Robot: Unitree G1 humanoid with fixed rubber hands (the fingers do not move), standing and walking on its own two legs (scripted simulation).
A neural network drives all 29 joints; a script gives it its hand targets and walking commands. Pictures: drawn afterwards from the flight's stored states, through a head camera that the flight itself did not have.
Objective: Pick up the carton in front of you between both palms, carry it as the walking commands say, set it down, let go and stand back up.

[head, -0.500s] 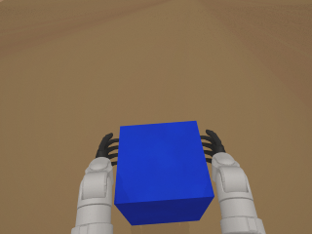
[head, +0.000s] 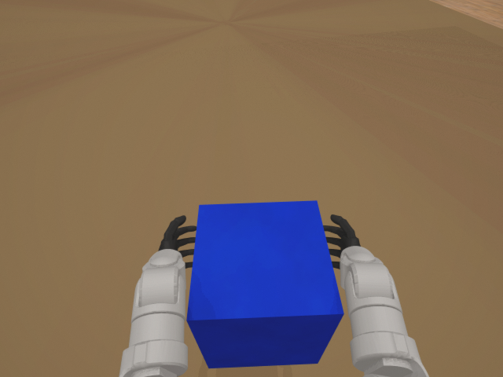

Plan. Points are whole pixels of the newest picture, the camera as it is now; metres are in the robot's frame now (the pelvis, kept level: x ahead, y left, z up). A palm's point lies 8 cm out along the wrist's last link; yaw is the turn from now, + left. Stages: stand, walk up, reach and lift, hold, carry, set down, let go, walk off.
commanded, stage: set down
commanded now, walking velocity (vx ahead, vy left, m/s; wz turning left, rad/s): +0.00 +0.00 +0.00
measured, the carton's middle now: (260, 287) +0.29 +0.00 -0.04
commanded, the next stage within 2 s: none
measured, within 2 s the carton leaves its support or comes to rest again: neither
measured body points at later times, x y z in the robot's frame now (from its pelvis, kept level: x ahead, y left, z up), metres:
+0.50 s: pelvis -0.02 +0.00 -0.03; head +0.12 +0.01 +0.39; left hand +0.33 +0.17 -0.09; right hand +0.37 -0.13 -0.09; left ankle +0.04 +0.12 -0.74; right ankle +0.01 -0.14 -0.74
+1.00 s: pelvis -0.04 -0.03 -0.16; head +0.19 -0.02 +0.23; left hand +0.36 +0.18 -0.24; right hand +0.42 -0.11 -0.25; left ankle +0.04 +0.12 -0.74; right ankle +0.01 -0.14 -0.74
